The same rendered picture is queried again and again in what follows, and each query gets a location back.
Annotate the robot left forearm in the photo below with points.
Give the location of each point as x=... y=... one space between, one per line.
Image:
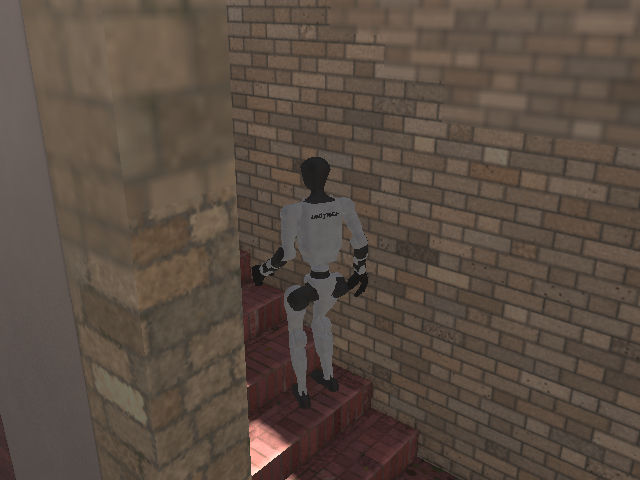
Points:
x=274 y=263

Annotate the robot right forearm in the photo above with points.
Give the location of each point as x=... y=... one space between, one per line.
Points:
x=359 y=259

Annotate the left robot foot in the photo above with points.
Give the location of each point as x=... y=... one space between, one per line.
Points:
x=304 y=400

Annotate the robot left upper arm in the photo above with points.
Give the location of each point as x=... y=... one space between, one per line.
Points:
x=289 y=215

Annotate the robot left hand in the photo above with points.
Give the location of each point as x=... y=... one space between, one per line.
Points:
x=257 y=276

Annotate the robot right upper arm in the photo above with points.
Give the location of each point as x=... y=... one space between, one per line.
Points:
x=353 y=223

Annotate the robot torso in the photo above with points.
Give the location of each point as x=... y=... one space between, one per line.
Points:
x=319 y=239

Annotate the robot right hand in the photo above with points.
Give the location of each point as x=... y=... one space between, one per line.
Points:
x=354 y=280

